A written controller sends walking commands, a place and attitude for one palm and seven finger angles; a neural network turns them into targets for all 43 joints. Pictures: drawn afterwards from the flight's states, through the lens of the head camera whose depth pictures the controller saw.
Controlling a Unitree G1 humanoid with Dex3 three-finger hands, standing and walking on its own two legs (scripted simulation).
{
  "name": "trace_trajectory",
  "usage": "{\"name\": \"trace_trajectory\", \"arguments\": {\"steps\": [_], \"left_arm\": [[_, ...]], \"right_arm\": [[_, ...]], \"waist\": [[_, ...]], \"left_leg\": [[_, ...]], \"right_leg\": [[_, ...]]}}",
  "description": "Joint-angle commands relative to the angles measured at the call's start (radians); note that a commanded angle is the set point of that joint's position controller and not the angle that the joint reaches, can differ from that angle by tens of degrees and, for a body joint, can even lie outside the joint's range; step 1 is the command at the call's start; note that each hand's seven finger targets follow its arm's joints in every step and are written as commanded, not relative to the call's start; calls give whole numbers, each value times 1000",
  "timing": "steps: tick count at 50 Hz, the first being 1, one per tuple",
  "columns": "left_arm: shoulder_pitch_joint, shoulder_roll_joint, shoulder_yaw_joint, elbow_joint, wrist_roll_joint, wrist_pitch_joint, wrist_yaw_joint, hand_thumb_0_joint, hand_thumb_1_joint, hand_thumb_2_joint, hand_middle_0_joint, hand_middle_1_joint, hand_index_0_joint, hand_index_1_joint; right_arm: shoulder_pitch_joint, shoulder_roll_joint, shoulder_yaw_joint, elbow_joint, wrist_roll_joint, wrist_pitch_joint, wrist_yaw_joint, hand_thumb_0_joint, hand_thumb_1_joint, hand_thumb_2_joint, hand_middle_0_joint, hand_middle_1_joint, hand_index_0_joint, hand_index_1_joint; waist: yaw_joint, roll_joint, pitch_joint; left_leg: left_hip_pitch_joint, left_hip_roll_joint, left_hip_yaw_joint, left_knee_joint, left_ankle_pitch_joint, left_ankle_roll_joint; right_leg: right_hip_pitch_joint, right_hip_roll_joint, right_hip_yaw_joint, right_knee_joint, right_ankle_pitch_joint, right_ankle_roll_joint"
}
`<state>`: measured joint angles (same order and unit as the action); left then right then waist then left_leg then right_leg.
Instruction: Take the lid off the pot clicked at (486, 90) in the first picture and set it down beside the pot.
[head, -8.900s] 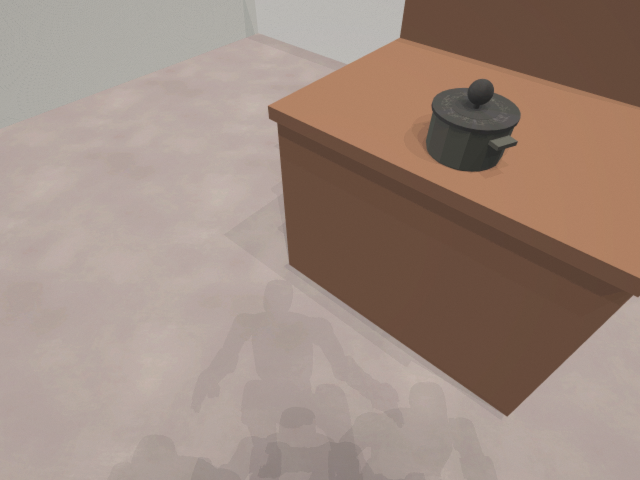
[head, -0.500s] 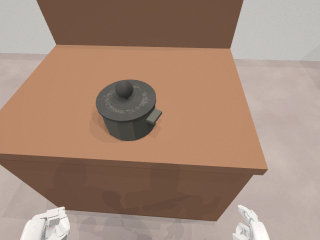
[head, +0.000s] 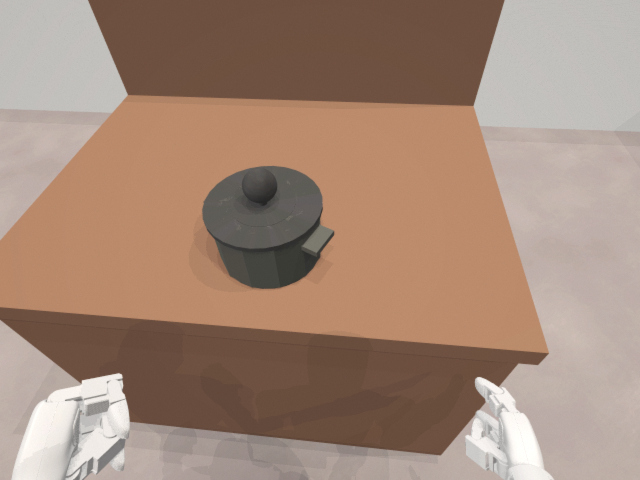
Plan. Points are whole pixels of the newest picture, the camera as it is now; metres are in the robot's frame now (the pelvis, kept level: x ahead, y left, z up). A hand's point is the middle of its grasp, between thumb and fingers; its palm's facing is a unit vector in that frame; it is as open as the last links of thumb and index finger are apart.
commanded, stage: raise the hand higher, near the body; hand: left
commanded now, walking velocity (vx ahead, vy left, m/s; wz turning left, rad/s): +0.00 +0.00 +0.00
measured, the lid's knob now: (259, 185) +0.49 +0.16 +0.10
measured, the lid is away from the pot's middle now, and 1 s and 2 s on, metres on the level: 0.00 0.00 0.00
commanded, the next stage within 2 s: reach forward and open the fingers in 0.20 s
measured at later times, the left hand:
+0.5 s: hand (85, 413) +0.15 +0.26 +0.08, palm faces -0.07 -0.23 -0.97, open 2.9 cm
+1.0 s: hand (73, 366) +0.18 +0.27 +0.12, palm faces -0.13 -0.10 -0.99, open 6.6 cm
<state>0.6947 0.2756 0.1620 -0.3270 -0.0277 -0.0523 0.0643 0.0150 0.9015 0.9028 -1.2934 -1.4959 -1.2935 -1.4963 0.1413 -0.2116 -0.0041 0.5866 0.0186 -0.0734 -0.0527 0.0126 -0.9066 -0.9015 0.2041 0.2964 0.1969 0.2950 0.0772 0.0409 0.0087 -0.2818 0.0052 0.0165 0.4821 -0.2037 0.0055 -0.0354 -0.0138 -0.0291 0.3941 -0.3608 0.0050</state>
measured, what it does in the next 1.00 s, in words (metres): shifts its weight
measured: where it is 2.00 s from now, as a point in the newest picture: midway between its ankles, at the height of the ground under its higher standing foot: outside the picture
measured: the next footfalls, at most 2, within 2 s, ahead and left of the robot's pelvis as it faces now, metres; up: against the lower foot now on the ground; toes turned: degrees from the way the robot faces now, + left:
none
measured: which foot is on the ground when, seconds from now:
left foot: down 0.00-1.00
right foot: down 0.00-1.00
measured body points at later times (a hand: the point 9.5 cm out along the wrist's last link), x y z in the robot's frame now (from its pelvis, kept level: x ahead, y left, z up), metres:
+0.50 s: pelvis -0.02 +0.00 -0.01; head -0.01 -0.04 +0.44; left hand +0.15 +0.27 +0.14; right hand +0.18 -0.23 -0.11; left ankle +0.03 +0.12 -0.74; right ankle -0.10 -0.12 -0.74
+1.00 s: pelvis -0.07 +0.02 +0.00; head -0.05 -0.01 +0.45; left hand +0.18 +0.27 +0.18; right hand +0.17 -0.17 -0.10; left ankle +0.03 +0.12 -0.74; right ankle -0.10 -0.12 -0.74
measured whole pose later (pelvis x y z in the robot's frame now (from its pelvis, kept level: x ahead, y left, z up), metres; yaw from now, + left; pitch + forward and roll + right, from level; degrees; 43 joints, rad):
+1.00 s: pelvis -0.07 +0.02 +0.00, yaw +1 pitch -2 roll -2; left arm 0.07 0.66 0.03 -0.30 0.72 0.07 -0.27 0.00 0.12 1.20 -0.98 -0.56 -0.98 -0.56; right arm 0.05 -0.26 0.03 0.59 0.05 0.09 0.03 0.01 -0.91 -0.90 0.20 0.30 0.20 0.29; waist 0.09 0.13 0.07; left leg -0.34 0.00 -0.01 0.47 -0.09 0.03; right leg -0.11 -0.01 -0.05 0.45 -0.29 0.02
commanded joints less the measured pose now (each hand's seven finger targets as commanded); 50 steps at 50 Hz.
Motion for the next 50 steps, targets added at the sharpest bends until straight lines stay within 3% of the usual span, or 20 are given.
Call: {"name": "trace_trajectory", "arguments": {"steps": [1, 5, 15, 16, 17, 18, 20, 22, 25, 28, 31, 32, 33, 35, 36, 39, 43, 45, 48, 50], "left_arm": [[16, 127, 98, -229, -10, -72, 13, 0, 900, 900, -1300, -1500, -1300, -1500], [-26, 194, 167, -244, -6, -82, 20, 0, 900, 900, -1300, -1500, -1300, -1500], [-72, 208, 195, -265, -12, -112, 22, 0, 900, 900, -1300, -1500, -1300, -1500], [-181, 470, 134, -356, 408, -47, 44, 0, 879, 893, -1276, -1487, -1276, -1487], [-182, 391, 144, -413, 419, -9, 63, 0, 855, 890, -1253, -1472, -1253, -1472], [-73, 396, 121, -347, 518, 32, 69, 0, 830, 892, -1232, -1452, -1232, -1452], [14, 448, 150, -297, 648, 106, 49, 0, 772, 909, -1200, -1396, -1200, -1396], [-75, 502, 127, -299, 730, 131, 11, 0, 709, 940, -1186, -1304, -1186, -1304], [-222, 597, 131, -354, 764, 158, -59, 0, 612, 992, -1175, -1145, -1175, -1145], [-253, 548, 51, -239, 721, 162, -163, 0, 518, 1039, -1140, -1039, -1140, -1039], [-379, 613, 80, -288, 703, 127, -236, 0, 427, 1079, -1104, -932, -1104, -932], [-426, 671, 129, -297, 712, 108, -247, 0, 397, 1090, -1091, -897, -1091, -897], [-423, 617, 84, -287, 700, 98, -251, 0, 368, 1099, -1079, -861, -1079, -861], [-497, 670, 140, -235, 734, 82, -261, 0, 311, 1117, -1054, -790, -1054, -790], [-495, 609, 93, -200, 719, 77, -261, 0, 282, 1127, -1041, -755, -1041, -755], [-612, 657, 117, -177, 722, 68, -265, 0, 194, 1158, -1004, -649, -1004, -649], [-687, 578, 26, -195, 720, 85, -271, 0, 73, 1209, -956, -507, -956, -507], [-776, 646, 70, -137, 767, 111, -288, 0, 11, 1241, -933, -436, -933, -436], [-853, 606, 13, -152, 752, 114, -294, 0, -85, 1293, -899, -329, -899, -329], [-908, 661, 55, -138, 779, 128, -310, 0, -150, 1328, -876, -258, -876, -258]], "right_arm": [[-95, -98, -38, -153, 0, -49, -3, 0, -900, -900, 200, 300, 200, 300], [-106, -109, -39, -142, -6, -52, -1, 0, -900, -900, 200, 300, 200, 300], [-114, -110, -41, -131, -4, -65, 3, 0, -900, -900, 200, 300, 200, 300], [-88, -169, -21, -143, -28, -11, 22, 0, -900, -900, 200, 300, 200, 300], [-96, -137, -29, -194, -33, 12, 36, 0, -900, -900, 200, 300, 200, 300], [-96, -137, -39, -183, -23, 37, 46, 0, -900, -900, 200, 300, 200, 300], [-149, -156, -49, -204, -13, 104, 68, 0, -900, -900, 200, 300, 200, 300], [-144, -172, -48, -217, -7, 143, 76, 0, -900, -900, 200, 300, 200, 300], [-203, -178, -33, -239, 17, 152, 70, 0, -900, -900, 200, 300, 200, 300], [-166, -167, -41, -217, 38, 146, 57, 0, -900, -900, 200, 300, 200, 300], [-170, -168, -31, -222, 40, 119, 51, 0, -900, -900, 200, 300, 200, 300], [-170, -180, -26, -214, 27, 119, 46, 0, -900, -900, 200, 300, 200, 300], [-172, -163, -30, -221, 37, 114, 44, 0, -900, -900, 200, 300, 200, 300], [-208, -166, -22, -201, 27, 105, 51, 0, -900, -900, 200, 300, 200, 300], [-172, -158, -26, -197, 35, 109, 56, 0, -900, -900, 200, 300, 200, 300], [-200, -172, -25, -177, 25, 118, 66, 0, -900, -900, 200, 300, 200, 300], [-221, -155, -25, -182, 34, 102, 80, 0, -900, -900, 200, 300, 200, 300], [-271, -164, -12, -165, 27, 106, 82, 0, -900, -900, 200, 300, 200, 300], [-252, -152, -14, -166, 34, 107, 84, 0, -900, -900, 200, 300, 200, 300], [-294, -159, -5, -162, 28, 100, 86, 0, -900, -900, 200, 300, 200, 300]], "waist": [[-19, -25, -76], [-4, 4, -73], [-5, -17, -66], [-32, 77, -89], [-14, 134, -148], [4, 140, -157], [22, 107, -150], [-3, -2, -186], [-2, 54, -203], [-31, -46, -121], [-22, -26, -176], [-6, -12, -202], [-16, 7, -162], [3, 23, -144], [-13, 1, -139], [12, 58, -160], [-3, 62, -169], [15, 66, -148], [1, 84, -183], [20, 106, -191]], "left_leg": [[270, 19, 1, -6, 266, 40], [275, 14, 0, -5, 249, 38], [277, 17, 3, -6, 205, 37], [159, 2, 8, 50, 280, 54], [157, 4, 5, 63, 337, 51], [162, 18, 1, 74, 336, 47], [116, 9, -1, 105, 307, 42], [88, 5, -13, 116, 241, 43], [88, -10, -29, 111, 202, 48], [73, -18, -39, 84, 168, 55], [133, -27, -35, 77, 202, 60], [159, -33, -43, 61, 223, 56], [164, -24, -41, 49, 205, 55], [181, -27, -46, 32, 200, 53], [186, -20, -41, 21, 165, 51], [207, -23, -46, -24, 124, 44], [237, -10, -56, -61, 92, 40], [209, -18, -65, -83, 56, 38], [236, -9, -66, -101, 17, 35], [233, -19, -73, -103, 24, 36]], "right_leg": [[-211, 11, -41, -68, 386, -9], [-224, 16, -34, -87, 370, -12], [-229, 16, -28, -103, 350, -11], [-285, 25, -4, 14, 390, -5], [-272, 20, -43, 45, 392, -17], [-275, 32, -33, 59, 346, -25], [-287, 44, -10, 61, 371, -39], [-302, 40, -5, 72, 352, -23], [-295, 35, 8, 62, 352, -18], [-303, 35, -2, 38, 347, 5], [-259, 33, -6, 32, 398, 11], [-269, 36, -13, 16, 379, 11], [-263, 37, -16, 12, 347, 9], [-290, 53, -21, -16, 300, -6], [-270, 50, -30, -12, 255, -1], [-271, 55, -31, -38, 174, -6], [-235, 62, -32, -38, 135, -13], [-252, 77, -28, -48, 115, -23], [-224, 66, -28, -40, 77, -19], [-230, 79, -22, -42, 95, -31]]}}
